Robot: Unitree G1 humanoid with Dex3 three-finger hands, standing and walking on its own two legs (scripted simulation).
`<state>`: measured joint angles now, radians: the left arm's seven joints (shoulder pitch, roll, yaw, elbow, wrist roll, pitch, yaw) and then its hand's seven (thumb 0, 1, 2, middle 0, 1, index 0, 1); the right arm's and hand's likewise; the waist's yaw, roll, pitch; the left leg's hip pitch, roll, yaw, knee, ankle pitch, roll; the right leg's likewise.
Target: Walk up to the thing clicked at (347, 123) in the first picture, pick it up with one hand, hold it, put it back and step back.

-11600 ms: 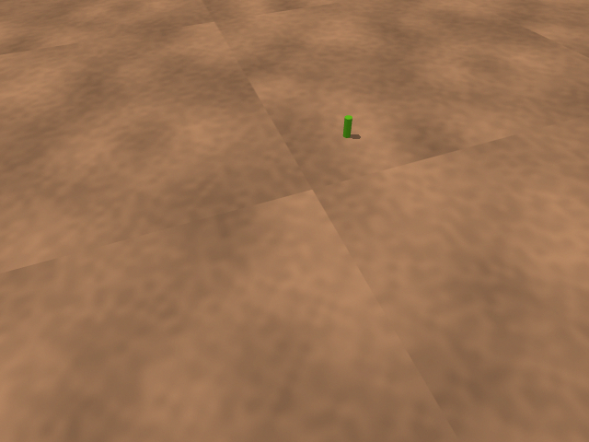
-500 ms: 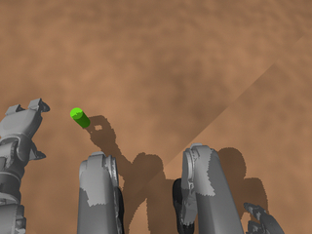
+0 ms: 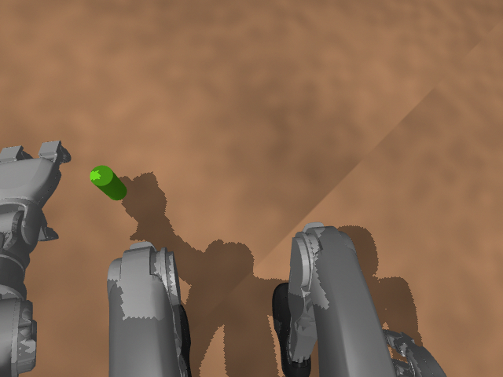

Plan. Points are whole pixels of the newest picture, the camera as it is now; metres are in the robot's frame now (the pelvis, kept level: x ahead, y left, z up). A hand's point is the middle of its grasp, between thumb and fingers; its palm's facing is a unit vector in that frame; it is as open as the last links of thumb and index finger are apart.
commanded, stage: rise first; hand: left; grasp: from above
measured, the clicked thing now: (110, 184) +0.48 +0.26 -0.30
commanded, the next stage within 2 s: approach in 0.52 s
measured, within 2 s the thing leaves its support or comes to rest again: neither
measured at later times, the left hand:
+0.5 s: hand (54, 198) +0.42 +0.31 -0.18, palm faces -0.45 -0.06 -0.89, open 13.9 cm
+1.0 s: hand (106, 165) +0.48 +0.24 -0.19, palm faces -0.39 -0.04 -0.92, open 13.7 cm
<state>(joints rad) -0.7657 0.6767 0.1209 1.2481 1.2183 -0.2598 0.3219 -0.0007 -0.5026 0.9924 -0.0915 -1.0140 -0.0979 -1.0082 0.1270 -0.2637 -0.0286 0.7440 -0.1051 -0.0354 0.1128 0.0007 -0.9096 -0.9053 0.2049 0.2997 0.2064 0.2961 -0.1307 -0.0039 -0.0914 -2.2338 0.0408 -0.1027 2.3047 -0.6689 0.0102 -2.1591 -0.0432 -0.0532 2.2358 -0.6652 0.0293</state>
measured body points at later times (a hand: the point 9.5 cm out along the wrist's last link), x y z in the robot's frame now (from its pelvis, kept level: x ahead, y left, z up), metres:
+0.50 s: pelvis +0.00 +0.00 -0.01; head +0.24 +0.06 +0.37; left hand +0.44 +0.31 -0.13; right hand +0.08 -0.28 -0.13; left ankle +0.08 +0.12 -0.33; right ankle +0.10 -0.13 -0.33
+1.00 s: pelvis +0.00 +0.00 -0.02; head +0.24 +0.06 +0.35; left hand +0.50 +0.24 -0.14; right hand +0.06 -0.28 -0.13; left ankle +0.08 +0.12 -0.33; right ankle +0.10 -0.13 -0.33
